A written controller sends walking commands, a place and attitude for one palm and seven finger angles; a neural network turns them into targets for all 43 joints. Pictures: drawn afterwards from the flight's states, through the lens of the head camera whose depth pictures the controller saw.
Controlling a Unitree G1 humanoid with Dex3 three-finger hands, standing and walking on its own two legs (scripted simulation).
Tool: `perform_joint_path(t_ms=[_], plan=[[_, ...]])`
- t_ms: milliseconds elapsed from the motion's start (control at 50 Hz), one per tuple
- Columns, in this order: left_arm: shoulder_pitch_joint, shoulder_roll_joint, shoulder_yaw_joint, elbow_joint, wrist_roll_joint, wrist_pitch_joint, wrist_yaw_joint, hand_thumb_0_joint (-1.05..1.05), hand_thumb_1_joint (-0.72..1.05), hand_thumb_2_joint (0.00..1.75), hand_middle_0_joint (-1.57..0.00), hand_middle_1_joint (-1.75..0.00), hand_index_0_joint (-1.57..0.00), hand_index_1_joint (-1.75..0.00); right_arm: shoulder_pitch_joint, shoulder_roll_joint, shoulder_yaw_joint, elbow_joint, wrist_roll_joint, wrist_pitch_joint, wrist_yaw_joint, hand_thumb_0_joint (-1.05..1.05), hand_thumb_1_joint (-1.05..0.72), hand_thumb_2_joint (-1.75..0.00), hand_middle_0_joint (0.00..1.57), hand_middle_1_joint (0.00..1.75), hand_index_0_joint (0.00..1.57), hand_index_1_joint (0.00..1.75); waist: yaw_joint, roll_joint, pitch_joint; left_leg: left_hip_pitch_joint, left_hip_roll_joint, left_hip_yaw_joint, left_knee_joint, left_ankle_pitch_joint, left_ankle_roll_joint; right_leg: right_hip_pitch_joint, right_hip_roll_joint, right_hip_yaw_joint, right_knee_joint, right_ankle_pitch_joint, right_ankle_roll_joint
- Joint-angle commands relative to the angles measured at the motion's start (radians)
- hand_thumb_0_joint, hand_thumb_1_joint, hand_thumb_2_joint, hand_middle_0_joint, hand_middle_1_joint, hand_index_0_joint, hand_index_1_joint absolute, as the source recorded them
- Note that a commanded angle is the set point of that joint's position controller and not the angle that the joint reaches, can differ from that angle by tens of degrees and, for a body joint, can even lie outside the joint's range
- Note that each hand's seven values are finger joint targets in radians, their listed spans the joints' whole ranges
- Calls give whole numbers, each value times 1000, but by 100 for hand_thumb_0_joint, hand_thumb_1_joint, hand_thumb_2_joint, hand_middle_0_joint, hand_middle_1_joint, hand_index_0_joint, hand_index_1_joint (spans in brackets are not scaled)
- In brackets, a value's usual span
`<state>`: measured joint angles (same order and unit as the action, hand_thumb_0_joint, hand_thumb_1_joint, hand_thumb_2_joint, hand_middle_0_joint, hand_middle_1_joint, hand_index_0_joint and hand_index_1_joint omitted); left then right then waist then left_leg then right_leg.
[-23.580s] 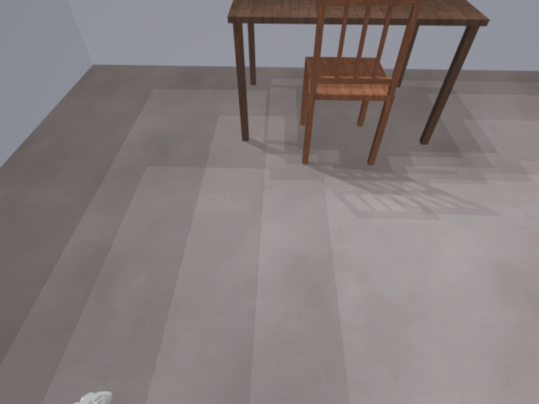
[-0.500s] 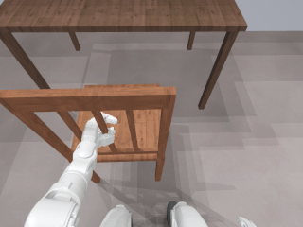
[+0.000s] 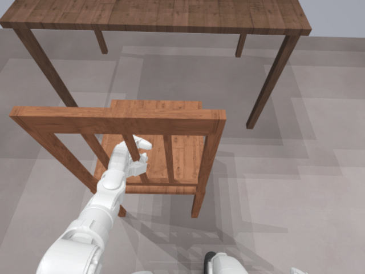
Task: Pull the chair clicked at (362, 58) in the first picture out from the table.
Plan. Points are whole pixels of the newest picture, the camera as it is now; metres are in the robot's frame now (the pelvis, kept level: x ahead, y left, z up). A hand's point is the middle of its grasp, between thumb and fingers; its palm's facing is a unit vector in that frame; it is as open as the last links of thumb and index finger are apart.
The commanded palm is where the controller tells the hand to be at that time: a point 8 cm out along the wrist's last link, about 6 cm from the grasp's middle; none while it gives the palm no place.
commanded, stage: step backward, pulling the chair out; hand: left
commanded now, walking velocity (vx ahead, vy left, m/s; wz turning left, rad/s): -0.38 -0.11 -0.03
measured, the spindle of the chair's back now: (137, 160) +0.39 +0.13 -0.08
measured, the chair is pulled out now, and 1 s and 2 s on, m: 0.37 0.52 0.80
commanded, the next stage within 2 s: stop walking, hand still on the chair in 1.46 s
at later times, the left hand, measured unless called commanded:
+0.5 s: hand (139, 183) +0.31 +0.11 -0.05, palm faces -0.05 -0.98 -0.20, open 4.9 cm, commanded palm +0.30 +0.16 -0.05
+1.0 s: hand (133, 227) +0.21 +0.12 -0.05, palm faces -0.07 -0.98 -0.20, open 4.9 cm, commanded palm +0.20 +0.17 -0.05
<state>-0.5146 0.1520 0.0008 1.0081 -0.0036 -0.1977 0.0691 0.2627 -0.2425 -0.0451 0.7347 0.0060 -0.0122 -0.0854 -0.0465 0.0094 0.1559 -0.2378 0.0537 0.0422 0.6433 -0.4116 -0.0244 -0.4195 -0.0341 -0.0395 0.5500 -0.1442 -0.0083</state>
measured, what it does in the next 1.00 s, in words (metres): walks backwards: right foot, then left foot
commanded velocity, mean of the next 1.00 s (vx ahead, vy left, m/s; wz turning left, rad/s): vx -0.38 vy -0.05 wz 0.02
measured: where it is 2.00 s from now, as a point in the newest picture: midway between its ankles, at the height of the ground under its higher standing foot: outside the picture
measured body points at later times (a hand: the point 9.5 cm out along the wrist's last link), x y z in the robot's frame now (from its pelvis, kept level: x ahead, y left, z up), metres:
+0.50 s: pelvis -0.06 +0.01 +0.00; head +0.04 -0.01 +0.44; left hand +0.31 +0.16 -0.04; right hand +0.02 -0.27 -0.13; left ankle -0.06 +0.15 -0.71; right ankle +0.01 -0.13 -0.73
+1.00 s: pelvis -0.16 +0.02 +0.00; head -0.08 +0.00 +0.44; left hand +0.21 +0.17 -0.04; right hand -0.10 -0.27 -0.13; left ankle -0.17 +0.16 -0.73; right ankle -0.10 -0.12 -0.73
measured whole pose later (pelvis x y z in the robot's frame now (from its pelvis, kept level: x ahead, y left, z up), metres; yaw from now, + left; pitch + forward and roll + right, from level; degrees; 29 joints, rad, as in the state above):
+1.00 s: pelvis -0.16 +0.02 +0.00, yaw -3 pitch +3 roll -1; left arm -0.51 0.17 0.06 1.02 -0.02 -0.19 0.09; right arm 0.19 -0.28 -0.02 0.76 0.02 0.02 -0.11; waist -0.08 0.04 0.15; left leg -0.32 0.06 -0.02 0.61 -0.33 -0.04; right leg -0.42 -0.03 -0.03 0.53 -0.15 0.02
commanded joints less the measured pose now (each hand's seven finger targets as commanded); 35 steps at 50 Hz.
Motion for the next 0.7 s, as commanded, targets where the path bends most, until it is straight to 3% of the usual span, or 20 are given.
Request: perform_joint_path(t_ms=[0,20,40,100,140,160,200,240,280,300,320,340,380,480,520,560,580,600,640,680], plan=[[-395,151,34,-173,12,-95,14,0,90,90,-50,-145,-50,-145,77,-143,-46,-49,12,-3,1,0,-90,-90,20,30,20,30,-12,-79,-501,-51,81,-66,234,455,-39,449,-214,204,-38,866,-153],[-350,179,65,-126,6,-86,19,0,90,90,-50,-145,-50,-145,50,-141,-43,-48,18,-8,-6,0,-90,-90,20,30,20,30,2,-166,-491,-132,34,-88,212,-5,-45,448,-294,263,-52,909,-184],[-313,168,50,-110,8,-77,17,0,90,90,-50,-145,-50,-145,40,-130,-37,-51,23,-14,-12,0,-90,-90,20,30,20,30,17,-176,-463,-153,34,-113,154,-157,-34,390,-324,254,-85,757,-163],[-257,177,40,-149,-5,-61,23,0,90,90,-50,-145,-50,-145,22,-145,-13,-36,14,-4,-38,0,-90,-90,20,30,20,30,-3,-56,-497,12,57,-42,-188,155,-17,303,-218,145,-18,491,-54],[-266,135,19,-229,-15,-69,19,0,90,90,-50,-145,-50,-145,-2,-168,-37,-91,4,15,-38,0,-90,-90,20,30,20,30,14,96,-479,-3,230,-169,-206,557,84,251,-38,39,105,215,27],[-299,121,11,-263,-9,-77,9,0,90,90,-50,-145,-50,-145,-21,-141,-27,-106,1,16,-23,0,-90,-90,20,30,20,30,16,143,-453,-61,265,-188,-228,542,108,253,-17,30,153,-17,23],[-302,151,38,-288,-1,-80,16,0,90,90,-50,-145,-50,-145,-46,-137,-20,-103,-10,10,-18,0,-90,-90,20,30,20,30,23,240,-357,-100,302,-216,-233,581,143,195,-5,24,202,-213,14],[-289,129,32,-276,5,-87,18,0,90,90,-50,-145,-50,-145,-4,-128,-27,-82,-10,-2,-2,0,-90,-90,20,30,20,30,10,155,-401,87,288,-202,-90,857,128,182,-18,48,67,-39,2],[-328,140,30,-271,24,-108,20,0,90,90,-50,-145,-50,-145,17,-125,-31,-68,-6,-9,5,0,-90,-90,20,30,20,30,-5,94,-453,121,214,-130,15,828,59,262,-63,74,-68,322,-11],[-330,191,53,-262,17,-108,28,0,90,90,-50,-145,-50,-145,47,-134,-40,-58,7,-4,-3,0,-90,-90,20,30,20,30,-21,-42,-512,75,157,-74,54,672,13,358,-118,123,-68,553,-35],[-319,226,80,-234,11,-110,35,0,90,90,-50,-145,-50,-145,37,-135,-50,-62,15,-3,-14,0,-90,-90,20,30,20,30,-22,-153,-550,3,75,-26,124,329,-25,404,-219,230,-74,736,-82],[-303,219,70,-216,10,-105,35,0,90,90,-50,-145,-50,-145,-1,-127,-43,-71,16,-7,-20,0,-90,-90,20,30,20,30,-3,-173,-530,-85,19,-45,196,-25,-30,408,-298,272,-103,812,-115],[-268,229,81,-198,14,-81,36,0,90,90,-50,-145,-50,-145,-45,-115,-20,-74,12,-11,-27,0,-90,-90,20,30,20,30,23,-132,-505,-139,1,-112,244,-128,-25,359,-335,256,-111,671,-126],[-218,185,49,-219,-11,-45,33,0,90,90,-50,-145,-50,-145,-19,-134,-12,-78,18,16,-46,0,-90,-90,20,30,20,30,5,-169,-529,-12,39,-58,-131,180,-15,388,-233,144,-45,584,-52],[-202,150,25,-249,-21,-41,28,0,90,90,-50,-145,-50,-145,-20,-170,-34,-111,14,34,-47,0,-90,-90,20,30,20,30,11,-7,-481,53,181,-147,-224,541,55,280,-88,68,3,343,19],[-268,113,2,-315,-8,-55,13,0,90,90,-50,-145,-50,-145,-58,-137,-23,-143,-1,42,-27,0,-90,-90,20,30,20,30,12,224,-444,-11,279,-208,-245,658,117,229,-29,28,180,-41,25],[-276,112,4,-310,-2,-57,13,0,90,90,-50,-145,-50,-145,-60,-129,-20,-135,-7,37,-19,0,-90,-90,20,30,20,30,17,259,-399,-25,308,-223,-253,688,140,176,-15,26,230,-248,16],[-279,139,31,-326,-6,-63,19,0,90,90,-50,-145,-50,-145,-43,-131,-28,-124,-9,31,-13,0,-90,-90,20,30,20,30,20,260,-389,33,326,-236,-217,782,165,133,-7,37,221,-292,10],[-289,99,1,-294,2,-74,17,0,90,90,-50,-145,-50,-145,8,-139,-37,-96,-7,16,10,0,-90,-90,20,30,20,30,1,226,-415,254,302,-217,-98,1075,138,89,-9,49,51,-184,-2],[-315,121,12,-263,18,-95,17,0,90,90,-50,-145,-50,-145,18,-139,-40,-76,-5,4,19,0,-90,-90,20,30,20,30,-7,219,-431,325,277,-191,-51,1102,108,115,-6,40,-85,-82,-2]])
